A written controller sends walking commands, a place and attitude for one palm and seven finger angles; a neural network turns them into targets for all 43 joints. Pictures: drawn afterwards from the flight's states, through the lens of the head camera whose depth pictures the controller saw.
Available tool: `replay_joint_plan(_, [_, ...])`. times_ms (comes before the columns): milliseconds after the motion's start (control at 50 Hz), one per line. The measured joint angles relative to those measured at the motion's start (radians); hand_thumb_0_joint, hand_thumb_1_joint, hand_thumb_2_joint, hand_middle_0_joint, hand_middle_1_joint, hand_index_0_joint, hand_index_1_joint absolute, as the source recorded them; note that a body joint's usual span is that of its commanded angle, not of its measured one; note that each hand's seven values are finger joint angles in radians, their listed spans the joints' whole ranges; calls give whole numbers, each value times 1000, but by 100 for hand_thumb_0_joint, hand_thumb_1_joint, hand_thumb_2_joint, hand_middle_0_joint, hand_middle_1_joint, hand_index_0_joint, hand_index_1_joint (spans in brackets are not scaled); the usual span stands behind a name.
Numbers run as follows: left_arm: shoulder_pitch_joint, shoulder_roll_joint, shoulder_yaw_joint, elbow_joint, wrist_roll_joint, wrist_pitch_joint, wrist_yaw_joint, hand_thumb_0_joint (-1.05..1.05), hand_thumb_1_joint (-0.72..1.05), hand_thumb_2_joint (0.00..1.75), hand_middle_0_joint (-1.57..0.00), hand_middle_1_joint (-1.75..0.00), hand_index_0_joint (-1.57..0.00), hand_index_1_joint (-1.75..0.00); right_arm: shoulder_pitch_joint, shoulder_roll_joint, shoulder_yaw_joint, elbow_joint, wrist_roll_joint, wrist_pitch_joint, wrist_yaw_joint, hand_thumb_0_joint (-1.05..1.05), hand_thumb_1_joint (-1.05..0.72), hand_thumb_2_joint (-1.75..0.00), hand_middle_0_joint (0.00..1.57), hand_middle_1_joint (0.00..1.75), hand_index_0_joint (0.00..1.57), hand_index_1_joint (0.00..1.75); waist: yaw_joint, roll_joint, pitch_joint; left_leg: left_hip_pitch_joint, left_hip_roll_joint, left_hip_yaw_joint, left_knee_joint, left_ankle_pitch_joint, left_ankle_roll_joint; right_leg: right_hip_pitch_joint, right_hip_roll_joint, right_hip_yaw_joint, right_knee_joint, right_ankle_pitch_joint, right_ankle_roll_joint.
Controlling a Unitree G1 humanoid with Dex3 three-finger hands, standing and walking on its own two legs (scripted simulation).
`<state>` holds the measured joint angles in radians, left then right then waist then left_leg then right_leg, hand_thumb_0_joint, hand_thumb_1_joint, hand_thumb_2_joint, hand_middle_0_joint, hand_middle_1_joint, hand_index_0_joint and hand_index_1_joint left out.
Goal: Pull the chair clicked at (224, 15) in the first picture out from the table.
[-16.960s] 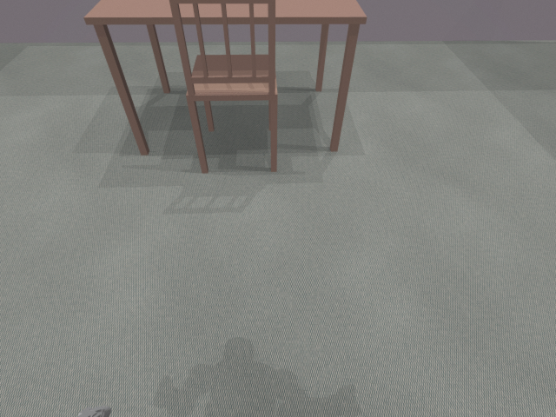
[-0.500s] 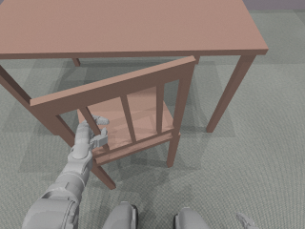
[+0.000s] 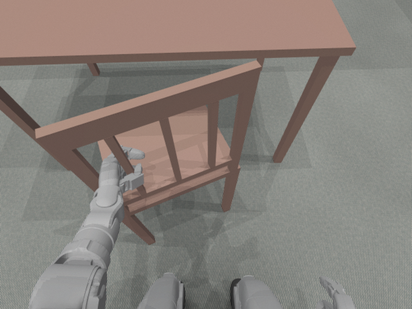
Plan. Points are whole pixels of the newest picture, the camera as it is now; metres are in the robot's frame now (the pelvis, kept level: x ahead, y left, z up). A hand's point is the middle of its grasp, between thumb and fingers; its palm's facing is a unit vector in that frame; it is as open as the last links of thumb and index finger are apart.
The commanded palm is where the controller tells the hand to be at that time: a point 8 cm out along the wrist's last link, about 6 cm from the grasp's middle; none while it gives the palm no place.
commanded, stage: step backward, pulling the chair out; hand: left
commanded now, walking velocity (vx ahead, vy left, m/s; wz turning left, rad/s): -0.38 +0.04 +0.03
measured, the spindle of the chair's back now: (172, 153) +0.44 +0.08 -0.06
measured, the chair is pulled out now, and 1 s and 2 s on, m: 0.17 0.36 0.59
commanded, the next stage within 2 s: stop walking, hand still on the chair in 1.50 s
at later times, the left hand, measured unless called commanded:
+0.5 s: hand (140, 209) +0.31 +0.14 -0.05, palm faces +0.10 -0.98 -0.17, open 4.9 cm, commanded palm +0.29 +0.19 -0.05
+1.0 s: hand (132, 271) +0.19 +0.14 -0.05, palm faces +0.08 -0.99 -0.15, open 4.9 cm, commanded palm +0.18 +0.19 -0.04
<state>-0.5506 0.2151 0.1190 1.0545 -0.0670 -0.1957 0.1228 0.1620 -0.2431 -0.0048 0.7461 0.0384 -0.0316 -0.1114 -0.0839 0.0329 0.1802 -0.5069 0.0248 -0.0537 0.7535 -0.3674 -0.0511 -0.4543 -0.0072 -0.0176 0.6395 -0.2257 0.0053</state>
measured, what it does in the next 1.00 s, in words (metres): walks backwards: left foot, then right foot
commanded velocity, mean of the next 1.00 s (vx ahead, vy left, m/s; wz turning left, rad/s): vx -0.38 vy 0.00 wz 0.04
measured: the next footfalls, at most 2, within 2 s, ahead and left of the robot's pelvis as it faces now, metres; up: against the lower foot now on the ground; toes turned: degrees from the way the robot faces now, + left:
left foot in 0.04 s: +0.08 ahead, +0.14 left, +0.00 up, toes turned +0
right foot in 0.26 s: +0.00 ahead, -0.13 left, +0.00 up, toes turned -2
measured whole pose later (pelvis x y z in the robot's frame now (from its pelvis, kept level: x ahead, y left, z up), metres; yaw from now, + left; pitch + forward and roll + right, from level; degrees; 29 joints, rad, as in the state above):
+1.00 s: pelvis -0.18 +0.01 +0.01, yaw +2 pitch +2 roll +1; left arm -0.56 0.15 0.07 1.03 -0.07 -0.16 0.12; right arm 0.17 -0.27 -0.01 0.78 0.03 -0.01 -0.13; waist -0.07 0.01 0.18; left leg -0.35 0.00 -0.04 0.60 -0.26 -0.03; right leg -0.45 -0.07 -0.04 0.58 -0.16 0.03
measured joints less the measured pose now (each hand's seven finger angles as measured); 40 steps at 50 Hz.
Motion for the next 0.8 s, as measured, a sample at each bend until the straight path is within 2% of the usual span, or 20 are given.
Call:
replay_joint_plan(40, [6, -17, -4, -12, 3, 10, 6, 1, 73, 80, -27, -122, -50, -145, 8, -21, -1, 9, -3, 2, -8, 1, -91, -90, 21, 30, 20, 30, -11, -2, -9, 49, -8, 1, -53, 32, 4, -5, -19, 0, -6, 8, 12])
replay_joint_plan(60, [1, -23, -10, -18, 6, 18, 9, 1, 73, 80, -26, -122, -50, -145, 10, -28, -3, 12, -4, 5, -13, 1, -91, -90, 21, 30, 20, 30, -16, -5, -7, 60, -11, 8, -95, 127, 16, -5, -30, -4, -9, 11, 20])
replay_joint_plan(100, [-6, -24, -29, -32, 5, 31, 8, 1, 74, 79, -25, -122, -50, -145, 15, -31, -9, 7, -1, 18, -15, 1, -91, -90, 21, 30, 20, 30, 0, -28, 2, 69, -23, 27, -122, 160, 34, -8, -44, 9, -18, 29, 26])
replay_joint_plan(140, [-7, -20, -45, -42, 4, 39, 4, 1, 74, 79, -24, -122, -50, -145, 29, -26, -12, -7, -8, 25, -10, 1, -91, -90, 21, 30, 20, 30, 18, -39, -3, 62, -20, 39, -130, 147, 40, -19, -39, 17, 33, -43, 13])
replay_joint_plan(200, [-1, -13, -46, -45, 5, 28, -6, 1, 74, 79, -23, -123, -50, -145, 38, -6, -13, -16, -20, 18, 6, 1, -91, -90, 20, 30, 20, 30, 36, -30, -8, 44, 3, 35, -134, 153, 35, 14, -11, 14, 77, -143, -1])
replay_joint_plan(260, [0, 1, -32, -39, 7, 11, -15, 1, 74, 80, -24, -123, -50, -145, 35, 17, -3, -12, -25, 4, 28, 1, -91, -90, 20, 30, 20, 30, 55, -23, -4, 30, 28, 38, -132, 166, 20, 94, 5, 10, -11, -93, -7])
replay_joint_plan(320, [-6, 6, 3, -24, -3, -11, -20, 1, 73, 80, -25, -123, -50, -145, 5, 24, 3, -6, -18, 2, 39, 1, -91, -90, 21, 30, 20, 30, 43, 28, 37, 23, 74, 10, -132, 190, 5, 117, 54, -12, -69, -49, -13])
replay_joint_plan(360, [1, 8, 19, -22, -5, -20, -18, 1, 73, 80, -25, -122, -50, -145, -3, 27, 4, -6, -7, 6, 31, 1, -91, -90, 21, 30, 20, 30, 31, 29, 46, 13, 73, 2, -107, 195, 5, 116, 58, -14, -77, -34, -20])
replay_joint_plan(440, [26, -16, 32, -21, -8, -16, -9, 1, 74, 80, -23, -122, -50, -145, -1, -5, 1, 5, -8, 9, 6, 1, -91, -90, 21, 30, 20, 30, 7, 13, 20, 28, 11, -19, -8, 16, 3, 84, 20, -4, -55, -31, -15])
replay_joint_plan(460, [28, -26, 29, -23, -7, -11, -5, 1, 74, 80, -23, -122, -50, -145, 2, -18, -1, 10, -9, 8, -1, 1, -91, -90, 21, 30, 20, 30, 1, 13, 13, 51, 4, -18, -28, 24, 4, 78, 9, -6, -52, -29, -10])
replay_joint_plan(500, [27, -47, 14, -27, -5, 5, 3, 1, 74, 80, -21, -122, -50, -145, 12, -46, -8, 16, -9, 10, -13, 1, -91, -90, 21, 30, 20, 30, -7, 22, -4, 107, 12, -14, -112, 123, 11, 64, -5, -19, -44, -27, 2])
replay_joint_plan(520, [18, -51, 2, -29, -5, 14, 6, 1, 74, 79, -21, -122, -50, -145, 11, -53, -15, 19, -7, 14, -18, 1, -91, -90, 21, 30, 20, 30, -9, 16, -4, 117, 5, -13, -141, 111, 13, 58, -15, -24, -43, -24, 9])
replay_joint_plan(560, [-2, -45, -21, -34, -6, 28, 6, 1, 75, 79, -19, -122, -50, -145, 1, -52, -21, 17, -4, 25, -22, 1, -91, -90, 21, 30, 20, 30, 8, -15, 11, 124, -9, 3, -169, 119, 18, 54, -32, -12, -59, 16, 30])
replay_joint_plan(600, [-11, -33, -38, -43, -5, 39, 4, 1, 75, 79, -18, -122, -50, -145, 4, -44, -22, -6, -10, 32, -18, 1, -91, -90, 20, 30, 20, 30, 24, -39, 12, 115, -12, 16, -185, 144, 21, 31, -35, -2, -44, 20, 20])
replay_joint_plan(640, [-13, -22, -44, -48, 1, 41, -3, 1, 76, 79, -18, -122, -50, -145, 9, -30, -23, -27, -19, 30, -5, 1, -91, -90, 20, 30, 20, 30, 30, -47, 9, 97, -8, 16, -184, 160, 21, 22, -26, 6, 7, -67, 5])
replay_joint_plan(680, [-5, -12, -40, -53, 3, 34, -12, 1, 75, 79, -18, -123, -50, -145, 12, -11, -19, -38, -25, 24, 12, 1, -91, -90, 20, 30, 20, 30, 35, -45, 5, 80, 4, 12, -174, 168, 15, 45, -11, 10, 11, -109, -3])
replay_joint_plan(720, [3, -2, -32, -55, 0, 24, -17, 1, 75, 79, -19, -123, -50, -145, 8, 6, -12, -41, -26, 17, 25, 1, -91, -90, 20, 30, 20, 30, 45, -32, 12, 65, 25, 9, -159, 172, 5, 71, 6, 5, -34, -47, -5])
replay_joint_plan(760, [5, 0, -15, -51, -4, 12, -22, 1, 75, 80, -20, -123, -50, -145, -3, 16, -5, -39, -22, 13, 33, 1, -91, -90, 20, 30, 20, 30, 40, 3, 34, 55, 54, -11, -144, 178, -7, 82, 35, -14, -60, -2, -11])
replay_joint_plan(800, [14, 0, -3, -48, -7, 1, -24, 1, 74, 80, -21, -123, -50, -145, -8, 25, -1, -31, -10, 15, 31, 1, -91, -90, 21, 30, 20, 30, 31, 20, 41, 39, 62, -23, -110, 168, -5, 80, 48, -24, -68, 9, -20])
